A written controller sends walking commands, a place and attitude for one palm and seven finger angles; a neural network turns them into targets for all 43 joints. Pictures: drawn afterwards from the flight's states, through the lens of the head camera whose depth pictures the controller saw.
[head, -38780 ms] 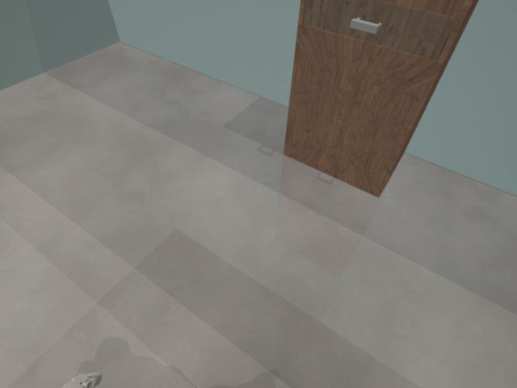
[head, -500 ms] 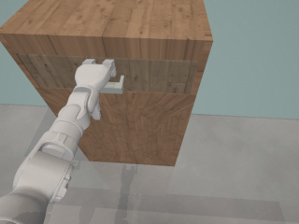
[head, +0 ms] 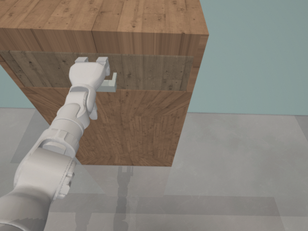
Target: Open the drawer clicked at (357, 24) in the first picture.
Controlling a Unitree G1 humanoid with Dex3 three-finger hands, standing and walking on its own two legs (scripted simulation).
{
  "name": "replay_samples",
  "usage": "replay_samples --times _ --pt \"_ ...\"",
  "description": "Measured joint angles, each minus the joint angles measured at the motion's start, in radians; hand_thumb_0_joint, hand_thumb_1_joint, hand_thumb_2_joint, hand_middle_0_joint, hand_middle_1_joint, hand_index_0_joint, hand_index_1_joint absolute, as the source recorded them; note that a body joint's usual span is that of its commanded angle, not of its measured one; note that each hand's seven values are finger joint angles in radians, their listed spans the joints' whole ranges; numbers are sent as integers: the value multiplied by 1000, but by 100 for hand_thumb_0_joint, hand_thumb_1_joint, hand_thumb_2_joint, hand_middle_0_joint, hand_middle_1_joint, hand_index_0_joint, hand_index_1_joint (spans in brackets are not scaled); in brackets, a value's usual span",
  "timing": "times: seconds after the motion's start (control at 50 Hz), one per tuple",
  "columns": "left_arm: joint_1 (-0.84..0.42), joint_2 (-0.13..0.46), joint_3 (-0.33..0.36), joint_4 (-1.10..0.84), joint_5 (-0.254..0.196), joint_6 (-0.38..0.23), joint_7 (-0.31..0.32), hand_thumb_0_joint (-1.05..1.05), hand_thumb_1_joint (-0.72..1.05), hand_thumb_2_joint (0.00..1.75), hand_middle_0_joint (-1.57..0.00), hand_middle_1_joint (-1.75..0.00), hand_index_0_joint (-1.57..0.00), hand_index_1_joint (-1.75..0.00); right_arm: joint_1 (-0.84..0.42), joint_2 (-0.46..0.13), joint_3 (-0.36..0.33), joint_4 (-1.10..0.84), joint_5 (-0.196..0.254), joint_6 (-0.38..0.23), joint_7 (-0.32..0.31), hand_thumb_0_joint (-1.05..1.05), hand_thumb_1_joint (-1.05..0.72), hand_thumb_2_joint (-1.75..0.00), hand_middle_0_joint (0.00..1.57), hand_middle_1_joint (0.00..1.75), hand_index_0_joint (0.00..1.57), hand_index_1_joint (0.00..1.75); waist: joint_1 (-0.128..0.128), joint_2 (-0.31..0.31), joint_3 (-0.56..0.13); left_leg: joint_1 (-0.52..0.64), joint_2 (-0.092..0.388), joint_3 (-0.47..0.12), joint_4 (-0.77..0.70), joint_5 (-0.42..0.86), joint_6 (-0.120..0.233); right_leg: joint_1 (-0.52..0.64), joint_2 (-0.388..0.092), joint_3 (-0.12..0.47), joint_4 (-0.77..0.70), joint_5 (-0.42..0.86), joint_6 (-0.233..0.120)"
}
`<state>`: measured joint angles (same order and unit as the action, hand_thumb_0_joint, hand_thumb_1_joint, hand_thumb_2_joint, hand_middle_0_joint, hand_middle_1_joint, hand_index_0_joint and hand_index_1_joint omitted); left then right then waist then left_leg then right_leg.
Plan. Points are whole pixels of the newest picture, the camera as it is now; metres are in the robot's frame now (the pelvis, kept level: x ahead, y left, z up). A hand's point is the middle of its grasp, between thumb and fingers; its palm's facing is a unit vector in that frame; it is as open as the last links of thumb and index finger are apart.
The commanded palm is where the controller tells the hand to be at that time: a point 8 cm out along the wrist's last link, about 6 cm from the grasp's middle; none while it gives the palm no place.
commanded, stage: lower the fingers behind the handle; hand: left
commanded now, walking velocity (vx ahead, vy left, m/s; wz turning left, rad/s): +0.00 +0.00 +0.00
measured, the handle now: (100, 80) +0.54 +0.13 +0.06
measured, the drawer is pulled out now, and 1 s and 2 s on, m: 0.00 0.00 0.00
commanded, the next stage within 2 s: lift the hand off the handle in 0.54 s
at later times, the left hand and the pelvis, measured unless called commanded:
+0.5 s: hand (94, 90) +0.49 +0.14 +0.07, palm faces +0.00 +0.00 -1.00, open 13.8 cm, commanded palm +0.47 +0.15 +0.10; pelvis -0.02 +0.01 -0.01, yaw +0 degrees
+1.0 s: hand (94, 88) +0.50 +0.14 +0.07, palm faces +0.02 +0.00 -1.00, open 13.5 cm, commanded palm +0.48 +0.14 +0.11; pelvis -0.02 +0.01 -0.02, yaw +1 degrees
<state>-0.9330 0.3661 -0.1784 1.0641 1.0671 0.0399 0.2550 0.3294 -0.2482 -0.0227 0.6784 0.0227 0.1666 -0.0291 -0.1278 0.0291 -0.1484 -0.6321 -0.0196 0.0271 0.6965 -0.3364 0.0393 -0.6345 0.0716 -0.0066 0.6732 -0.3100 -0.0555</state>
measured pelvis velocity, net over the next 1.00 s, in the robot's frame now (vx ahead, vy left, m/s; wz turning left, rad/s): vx -0.02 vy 0.01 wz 0.01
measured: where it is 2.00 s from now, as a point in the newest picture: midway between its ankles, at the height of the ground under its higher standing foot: outside the picture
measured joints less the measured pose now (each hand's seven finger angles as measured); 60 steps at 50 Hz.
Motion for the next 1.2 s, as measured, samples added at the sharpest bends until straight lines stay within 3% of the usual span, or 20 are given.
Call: replay_samples --times 0.48,0.72,0.92,1.2 --pt "-55 8 -24 33 -5 32 2 0 -49 30 -25 -126 -32 -121 39 5 4 -6 2 -14 5 1 -91 -90 20 30 20 30 -17 12 0 -86 -1 4 72 -8 11 -82 -3 -1 62 -2 10" --pt "-81 -11 -43 52 -1 46 22 0 -49 30 -27 -129 -33 -123 37 5 5 -1 0 -21 12 1 -91 -90 20 30 20 30 -13 10 -4 -103 -6 1 85 -12 16 -95 -8 -5 71 -7 15" --pt "-131 -17 -53 83 3 59 20 0 -49 30 -30 -130 -36 -127 21 -1 5 -9 -3 -21 9 1 -91 -90 20 30 20 30 -24 5 -7 -141 -10 -8 113 -15 18 -127 -12 -16 94 -11 17" --pt "-119 10 -37 60 -13 51 -34 0 -49 30 -31 -125 -37 -123 41 9 3 -2 0 -34 -6 1 -91 -90 20 30 20 30 -36 21 16 -112 -10 2 90 -3 24 -101 -13 -5 71 4 23"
